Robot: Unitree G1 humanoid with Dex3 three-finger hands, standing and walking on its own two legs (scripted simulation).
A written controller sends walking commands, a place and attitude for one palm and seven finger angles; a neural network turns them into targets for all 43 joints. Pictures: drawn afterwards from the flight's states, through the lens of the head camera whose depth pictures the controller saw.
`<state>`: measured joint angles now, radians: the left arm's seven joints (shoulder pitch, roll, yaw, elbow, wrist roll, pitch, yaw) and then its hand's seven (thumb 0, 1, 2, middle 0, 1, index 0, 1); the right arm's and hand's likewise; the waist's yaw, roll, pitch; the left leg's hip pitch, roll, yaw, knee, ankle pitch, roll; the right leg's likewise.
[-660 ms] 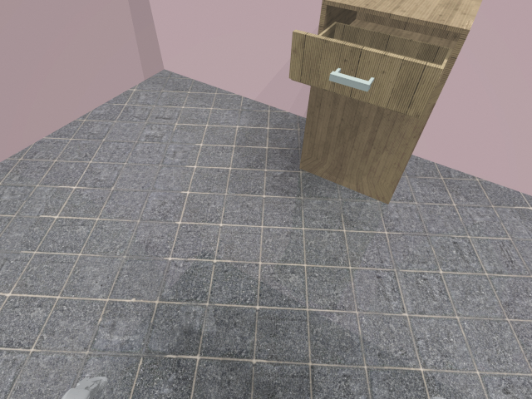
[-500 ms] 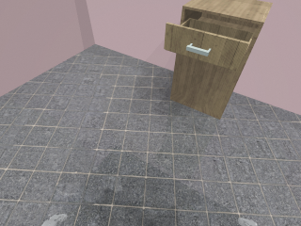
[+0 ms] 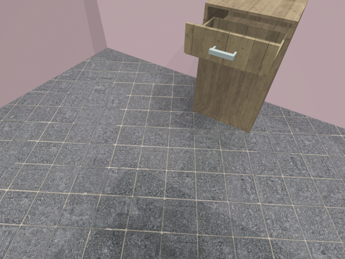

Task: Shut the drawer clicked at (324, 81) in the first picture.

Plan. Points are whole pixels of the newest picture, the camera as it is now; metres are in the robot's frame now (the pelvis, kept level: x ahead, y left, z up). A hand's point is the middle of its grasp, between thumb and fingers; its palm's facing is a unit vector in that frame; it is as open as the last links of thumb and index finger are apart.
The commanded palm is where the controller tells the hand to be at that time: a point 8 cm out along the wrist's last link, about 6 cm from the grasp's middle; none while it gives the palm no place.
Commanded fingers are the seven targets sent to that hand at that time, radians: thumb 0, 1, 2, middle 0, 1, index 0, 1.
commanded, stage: stand and wait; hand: left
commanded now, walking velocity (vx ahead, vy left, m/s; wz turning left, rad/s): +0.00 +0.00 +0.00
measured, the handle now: (223, 52) +1.03 -0.19 -0.02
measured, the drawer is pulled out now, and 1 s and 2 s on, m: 0.29 0.29 0.29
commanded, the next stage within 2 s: look at it before walking up in 0.18 s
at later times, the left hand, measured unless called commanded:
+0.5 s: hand out of the picture +0.08 +0.24 -0.15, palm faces -0.04 -0.94 -0.33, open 7.4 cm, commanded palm none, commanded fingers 0.00 0.90 0.90 -0.20 -0.30 -0.20 -0.30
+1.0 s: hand out of the picture +0.07 +0.23 -0.16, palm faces -0.02 -0.95 -0.31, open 7.4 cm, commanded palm none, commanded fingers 0.00 0.90 0.90 -0.20 -0.30 -0.20 -0.30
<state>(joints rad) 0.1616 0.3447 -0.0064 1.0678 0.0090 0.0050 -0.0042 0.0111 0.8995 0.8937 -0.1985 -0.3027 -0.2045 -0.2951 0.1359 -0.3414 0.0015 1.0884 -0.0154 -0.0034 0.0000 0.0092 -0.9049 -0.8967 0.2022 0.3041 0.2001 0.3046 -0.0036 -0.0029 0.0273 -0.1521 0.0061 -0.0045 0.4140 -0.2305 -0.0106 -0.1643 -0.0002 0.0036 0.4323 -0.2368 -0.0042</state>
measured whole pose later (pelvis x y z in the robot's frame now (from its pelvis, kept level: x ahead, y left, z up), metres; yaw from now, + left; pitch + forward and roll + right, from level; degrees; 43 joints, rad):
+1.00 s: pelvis +0.01 -0.01 +0.00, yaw -1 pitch -1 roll +0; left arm 0.18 0.32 0.00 1.08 0.02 0.01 0.00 0.01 0.90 0.89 -0.20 -0.30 -0.20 -0.29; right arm 0.15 -0.31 0.01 1.11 -0.02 0.00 0.00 0.01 -0.91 -0.90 0.20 0.30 0.20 0.30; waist 0.00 0.00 0.00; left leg -0.15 0.03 0.00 0.42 -0.26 -0.02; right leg -0.16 0.02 0.01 0.42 -0.25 -0.02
